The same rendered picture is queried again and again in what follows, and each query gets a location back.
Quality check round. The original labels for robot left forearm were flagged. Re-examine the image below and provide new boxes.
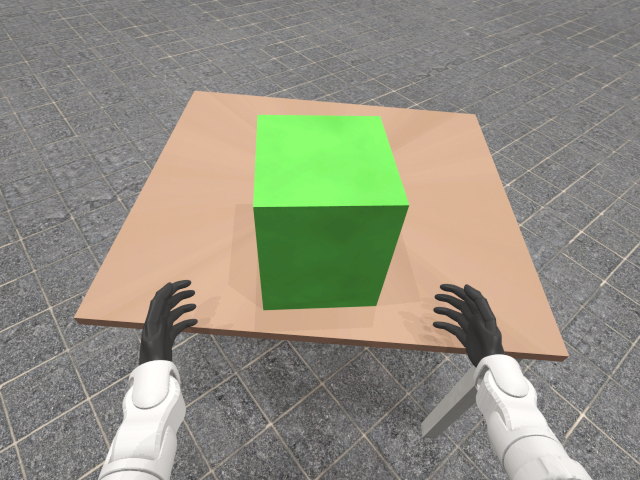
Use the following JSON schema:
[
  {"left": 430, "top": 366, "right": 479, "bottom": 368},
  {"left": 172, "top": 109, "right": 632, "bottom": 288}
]
[{"left": 98, "top": 360, "right": 186, "bottom": 480}]

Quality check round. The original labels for carton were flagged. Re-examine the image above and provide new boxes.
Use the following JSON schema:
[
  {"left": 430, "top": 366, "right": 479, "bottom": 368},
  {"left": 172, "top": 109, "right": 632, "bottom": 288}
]
[{"left": 253, "top": 115, "right": 409, "bottom": 310}]

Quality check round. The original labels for robot right forearm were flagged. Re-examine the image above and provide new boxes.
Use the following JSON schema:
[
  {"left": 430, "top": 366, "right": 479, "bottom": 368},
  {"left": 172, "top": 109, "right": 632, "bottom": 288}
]
[{"left": 473, "top": 354, "right": 592, "bottom": 480}]

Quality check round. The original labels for table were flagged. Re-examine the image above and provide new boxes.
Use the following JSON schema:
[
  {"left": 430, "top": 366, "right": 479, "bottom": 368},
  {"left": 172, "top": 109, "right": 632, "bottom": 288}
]
[{"left": 74, "top": 91, "right": 569, "bottom": 439}]

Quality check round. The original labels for right robot hand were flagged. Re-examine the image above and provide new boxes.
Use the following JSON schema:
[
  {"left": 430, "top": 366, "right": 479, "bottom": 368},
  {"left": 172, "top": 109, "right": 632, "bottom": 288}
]
[{"left": 433, "top": 284, "right": 505, "bottom": 368}]

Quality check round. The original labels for left robot hand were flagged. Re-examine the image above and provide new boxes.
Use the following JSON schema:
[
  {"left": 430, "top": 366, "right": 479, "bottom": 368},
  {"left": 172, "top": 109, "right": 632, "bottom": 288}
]
[{"left": 139, "top": 280, "right": 198, "bottom": 366}]

